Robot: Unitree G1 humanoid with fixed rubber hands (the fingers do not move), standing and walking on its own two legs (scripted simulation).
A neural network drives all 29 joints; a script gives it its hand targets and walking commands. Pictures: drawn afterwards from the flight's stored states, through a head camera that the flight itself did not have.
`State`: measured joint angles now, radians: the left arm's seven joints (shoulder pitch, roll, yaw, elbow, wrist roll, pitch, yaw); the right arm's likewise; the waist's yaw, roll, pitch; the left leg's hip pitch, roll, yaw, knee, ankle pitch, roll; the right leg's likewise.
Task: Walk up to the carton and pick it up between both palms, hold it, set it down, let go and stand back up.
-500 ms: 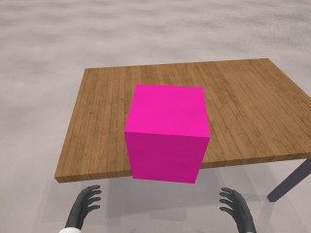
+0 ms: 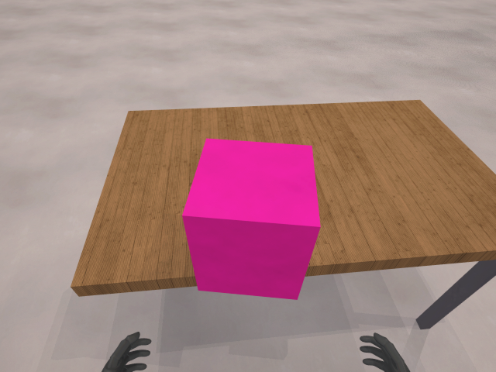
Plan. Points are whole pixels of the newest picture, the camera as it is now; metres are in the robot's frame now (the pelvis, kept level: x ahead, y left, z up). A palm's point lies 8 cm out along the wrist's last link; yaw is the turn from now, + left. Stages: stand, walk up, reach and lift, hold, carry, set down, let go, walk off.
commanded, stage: let go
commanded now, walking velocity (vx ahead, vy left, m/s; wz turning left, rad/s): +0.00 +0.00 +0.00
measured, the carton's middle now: (252, 220) +0.43 +0.01 -0.01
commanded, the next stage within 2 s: stand in 0.16 s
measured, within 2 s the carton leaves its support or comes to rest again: neither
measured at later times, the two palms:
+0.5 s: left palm out of the picture +0.03 +0.27 -0.10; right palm out of the picture +0.05 -0.26 -0.12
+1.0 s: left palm out of the picture -0.03 +0.27 -0.11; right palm out of the picture +0.01 -0.25 -0.13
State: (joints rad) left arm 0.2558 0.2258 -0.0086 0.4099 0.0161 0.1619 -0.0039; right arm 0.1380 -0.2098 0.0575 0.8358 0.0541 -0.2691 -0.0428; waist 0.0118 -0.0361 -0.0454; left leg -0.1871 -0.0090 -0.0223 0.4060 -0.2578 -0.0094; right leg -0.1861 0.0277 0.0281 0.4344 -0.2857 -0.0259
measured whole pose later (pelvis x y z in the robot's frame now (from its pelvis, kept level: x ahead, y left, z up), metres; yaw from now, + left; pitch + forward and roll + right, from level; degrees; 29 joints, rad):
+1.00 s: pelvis -0.05 +0.00 +0.00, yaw +3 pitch +0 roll +0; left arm 0.42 0.27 -0.01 0.71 0.02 -0.01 0.02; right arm 0.32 -0.25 -0.02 0.89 -0.03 0.01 0.02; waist 0.01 0.01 -0.04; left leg -0.26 -0.04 -0.08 0.45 -0.19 -0.01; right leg -0.24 0.01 -0.02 0.47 -0.24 -0.02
